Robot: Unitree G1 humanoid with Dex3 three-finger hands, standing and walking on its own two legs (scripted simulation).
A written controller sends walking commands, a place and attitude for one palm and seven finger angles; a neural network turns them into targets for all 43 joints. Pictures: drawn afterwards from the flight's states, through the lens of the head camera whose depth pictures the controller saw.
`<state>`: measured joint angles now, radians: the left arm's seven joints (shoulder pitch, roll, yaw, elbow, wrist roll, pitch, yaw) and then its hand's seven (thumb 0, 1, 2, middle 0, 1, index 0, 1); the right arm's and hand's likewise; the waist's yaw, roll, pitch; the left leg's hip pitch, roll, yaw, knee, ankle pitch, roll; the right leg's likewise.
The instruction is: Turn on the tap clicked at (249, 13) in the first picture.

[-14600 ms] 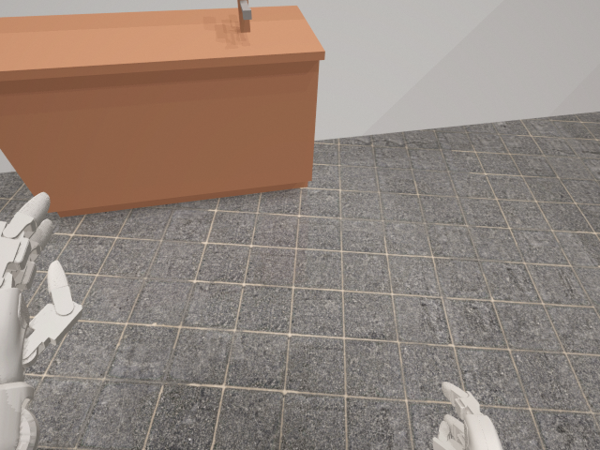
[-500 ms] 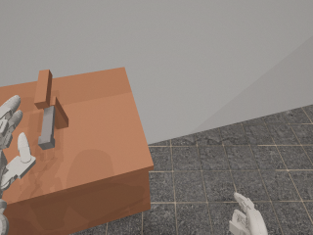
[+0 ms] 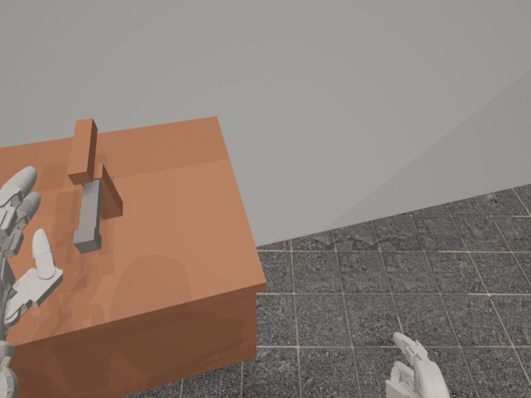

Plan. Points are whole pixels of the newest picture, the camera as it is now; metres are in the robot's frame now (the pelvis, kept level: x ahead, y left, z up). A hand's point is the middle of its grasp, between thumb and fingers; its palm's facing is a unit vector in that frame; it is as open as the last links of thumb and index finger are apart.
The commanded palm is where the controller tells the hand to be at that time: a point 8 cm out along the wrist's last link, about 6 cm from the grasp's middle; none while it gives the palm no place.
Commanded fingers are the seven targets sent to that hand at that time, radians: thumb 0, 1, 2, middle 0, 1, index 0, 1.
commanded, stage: shuffle to correct the standing spot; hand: left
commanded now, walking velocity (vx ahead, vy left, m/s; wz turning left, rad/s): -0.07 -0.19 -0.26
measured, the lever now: (88, 240) +0.32 +0.29 +0.06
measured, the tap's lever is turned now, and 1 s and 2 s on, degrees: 0 0 0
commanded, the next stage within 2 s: come to a stop and stand still in 1.00 s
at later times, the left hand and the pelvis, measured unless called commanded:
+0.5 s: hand (53, 265) +0.22 +0.25 +0.16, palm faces +0.34 -0.84 -0.42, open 7.4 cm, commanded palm +0.16 +0.28 +0.18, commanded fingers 0.00 0.90 0.90 -0.20 -0.30 -0.20 -0.30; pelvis +0.00 +0.00 +0.00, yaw +0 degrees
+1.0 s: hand (49, 269) +0.22 +0.25 +0.16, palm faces +0.35 -0.85 -0.40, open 7.4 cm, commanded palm +0.16 +0.28 +0.18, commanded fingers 0.00 0.90 0.90 -0.20 -0.30 -0.20 -0.30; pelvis +0.00 +0.01 +0.00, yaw +0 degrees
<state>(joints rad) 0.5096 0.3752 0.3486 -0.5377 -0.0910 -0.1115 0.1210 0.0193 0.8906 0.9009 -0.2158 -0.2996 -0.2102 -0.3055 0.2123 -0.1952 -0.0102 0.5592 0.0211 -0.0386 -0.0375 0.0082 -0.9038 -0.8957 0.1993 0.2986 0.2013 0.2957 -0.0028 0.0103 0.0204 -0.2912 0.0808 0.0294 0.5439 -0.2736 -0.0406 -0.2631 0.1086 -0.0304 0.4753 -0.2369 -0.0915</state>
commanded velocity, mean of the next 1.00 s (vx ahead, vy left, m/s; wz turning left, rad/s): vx -0.07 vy -0.19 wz -0.01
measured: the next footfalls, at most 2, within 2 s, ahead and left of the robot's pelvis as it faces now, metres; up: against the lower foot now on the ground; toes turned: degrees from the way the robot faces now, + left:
none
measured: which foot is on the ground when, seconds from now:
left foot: down 0.00-1.00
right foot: down 0.00-1.00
